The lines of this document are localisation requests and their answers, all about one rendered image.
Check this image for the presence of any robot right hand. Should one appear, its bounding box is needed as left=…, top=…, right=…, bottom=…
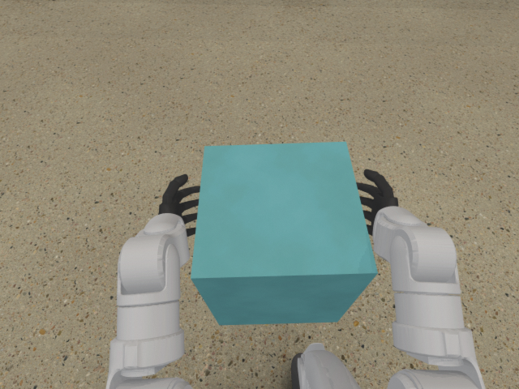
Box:
left=356, top=169, right=398, bottom=235

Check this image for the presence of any carton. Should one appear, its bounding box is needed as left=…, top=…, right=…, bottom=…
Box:
left=191, top=142, right=378, bottom=325

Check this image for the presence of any robot left hand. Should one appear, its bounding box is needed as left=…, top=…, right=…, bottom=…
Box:
left=158, top=174, right=200, bottom=237

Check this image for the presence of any robot right upper arm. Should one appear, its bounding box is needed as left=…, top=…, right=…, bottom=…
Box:
left=387, top=369, right=479, bottom=389

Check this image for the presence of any right robot thigh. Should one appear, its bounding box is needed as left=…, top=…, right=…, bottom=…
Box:
left=298, top=350, right=361, bottom=389

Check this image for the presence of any robot right shin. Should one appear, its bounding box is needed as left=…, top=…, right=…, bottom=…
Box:
left=303, top=343, right=325, bottom=354

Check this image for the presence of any right robot forearm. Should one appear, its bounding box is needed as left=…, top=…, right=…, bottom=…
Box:
left=372, top=206, right=486, bottom=389

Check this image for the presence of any left robot forearm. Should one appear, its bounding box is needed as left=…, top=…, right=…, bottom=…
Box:
left=106, top=213, right=190, bottom=389

